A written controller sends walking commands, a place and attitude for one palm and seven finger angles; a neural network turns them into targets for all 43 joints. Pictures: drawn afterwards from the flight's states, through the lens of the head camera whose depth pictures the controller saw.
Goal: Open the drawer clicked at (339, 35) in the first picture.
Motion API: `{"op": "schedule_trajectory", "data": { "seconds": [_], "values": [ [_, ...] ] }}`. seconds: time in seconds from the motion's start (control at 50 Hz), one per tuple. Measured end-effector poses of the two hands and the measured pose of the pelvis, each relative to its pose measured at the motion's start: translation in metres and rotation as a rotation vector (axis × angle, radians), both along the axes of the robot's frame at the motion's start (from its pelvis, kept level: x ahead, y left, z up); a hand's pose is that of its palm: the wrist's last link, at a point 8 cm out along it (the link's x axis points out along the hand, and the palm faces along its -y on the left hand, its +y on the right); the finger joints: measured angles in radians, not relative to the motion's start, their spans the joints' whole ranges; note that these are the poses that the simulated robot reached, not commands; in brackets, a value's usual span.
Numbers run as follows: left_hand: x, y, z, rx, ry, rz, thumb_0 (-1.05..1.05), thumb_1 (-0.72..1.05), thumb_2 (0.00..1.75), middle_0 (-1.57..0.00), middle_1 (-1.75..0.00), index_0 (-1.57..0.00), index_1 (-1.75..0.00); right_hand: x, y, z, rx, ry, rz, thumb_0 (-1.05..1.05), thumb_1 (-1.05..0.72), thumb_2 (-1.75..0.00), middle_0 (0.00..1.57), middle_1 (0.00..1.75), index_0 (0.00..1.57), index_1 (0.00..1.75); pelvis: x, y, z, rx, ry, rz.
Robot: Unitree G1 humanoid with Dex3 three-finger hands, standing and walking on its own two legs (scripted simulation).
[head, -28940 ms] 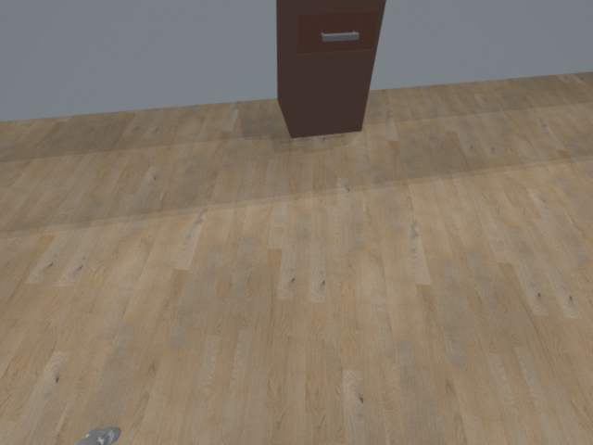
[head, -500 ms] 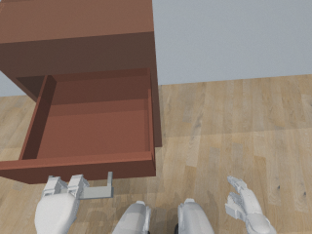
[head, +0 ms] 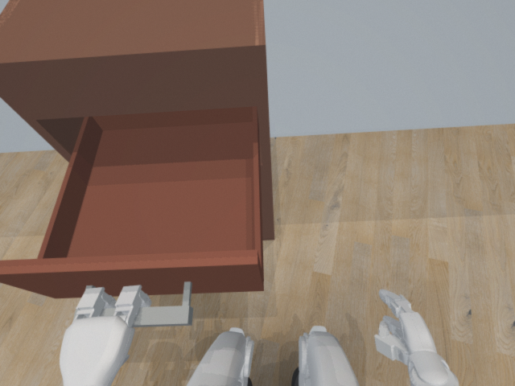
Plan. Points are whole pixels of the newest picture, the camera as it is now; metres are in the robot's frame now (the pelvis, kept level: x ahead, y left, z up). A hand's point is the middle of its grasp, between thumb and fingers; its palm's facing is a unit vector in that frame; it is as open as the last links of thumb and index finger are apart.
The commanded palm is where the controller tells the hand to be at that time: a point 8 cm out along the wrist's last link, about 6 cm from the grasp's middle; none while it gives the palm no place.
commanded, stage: open the thumb to release the handle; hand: left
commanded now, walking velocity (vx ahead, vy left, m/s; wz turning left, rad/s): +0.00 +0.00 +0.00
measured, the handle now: (136, 303) +0.23 +0.22 -0.04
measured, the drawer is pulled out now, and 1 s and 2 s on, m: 0.28 0.28 0.28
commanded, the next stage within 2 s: lift the hand off the handle in 0.38 s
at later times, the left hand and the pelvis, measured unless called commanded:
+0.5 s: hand (114, 349) +0.17 +0.24 -0.06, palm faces -0.10 -0.08 -0.99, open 13.4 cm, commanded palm +0.15 +0.24 -0.01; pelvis -0.02 +0.00 +0.00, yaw +0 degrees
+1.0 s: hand (116, 340) +0.18 +0.24 -0.06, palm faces -0.11 -0.07 -0.99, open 13.6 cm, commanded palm +0.17 +0.24 +0.01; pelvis -0.02 +0.00 +0.01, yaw +0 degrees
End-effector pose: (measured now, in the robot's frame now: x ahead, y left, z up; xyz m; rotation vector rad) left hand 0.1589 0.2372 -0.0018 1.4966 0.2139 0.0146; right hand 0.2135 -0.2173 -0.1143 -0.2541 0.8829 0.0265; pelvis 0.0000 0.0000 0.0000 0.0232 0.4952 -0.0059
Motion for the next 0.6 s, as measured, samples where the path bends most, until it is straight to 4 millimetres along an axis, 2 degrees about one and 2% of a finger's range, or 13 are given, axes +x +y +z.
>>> {"op": "schedule_trajectory", "data": {
  "seconds": [0.14,0.4,0.48,0.6],
  "values": [
    [0.000,0.004,0.001,0.005,-0.012,0.049,0.00,0.45,0.69,-0.31,-1.29,-0.37,-1.29,-0.008,-0.001,-0.005,0.005,0.021,-0.012,0.01,-0.90,-0.89,0.20,0.30,0.20,0.30,-0.006,-0.002,-0.001,0.001,-0.007,0.003],
    [-0.006,0.005,0.001,0.006,-0.011,0.038,0.00,-0.27,0.39,-0.27,-1.20,-0.33,-1.22,-0.028,-0.012,0.003,-0.019,0.021,-0.046,0.01,-0.90,-0.89,0.20,0.30,0.20,0.30,-0.015,-0.005,0.002,-0.003,-0.032,0.001],
    [-0.006,0.005,0.001,0.005,-0.020,0.035,0.00,-0.39,0.34,-0.27,-1.19,-0.32,-1.21,-0.032,-0.015,0.003,-0.027,0.017,-0.053,0.01,-0.90,-0.89,0.20,0.30,0.20,0.30,-0.019,-0.004,0.001,-0.005,-0.036,0.002],
    [-0.004,0.004,-0.001,0.009,-0.038,0.053,0.00,-0.47,0.31,-0.28,-1.19,-0.32,-1.20,-0.037,-0.015,0.001,-0.030,0.021,-0.052,0.01,-0.90,-0.89,0.20,0.30,0.20,0.30,-0.023,-0.002,0.000,-0.010,-0.037,0.010]
  ]
}}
